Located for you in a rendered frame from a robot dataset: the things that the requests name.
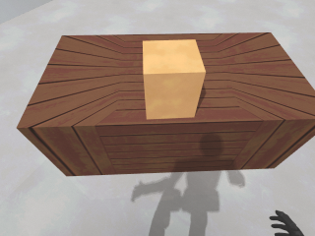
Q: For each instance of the carton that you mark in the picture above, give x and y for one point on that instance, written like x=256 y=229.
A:
x=174 y=73

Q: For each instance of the pedestal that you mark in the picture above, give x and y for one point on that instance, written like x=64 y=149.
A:
x=88 y=116

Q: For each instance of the right robot hand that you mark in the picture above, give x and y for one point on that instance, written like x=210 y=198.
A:
x=288 y=225

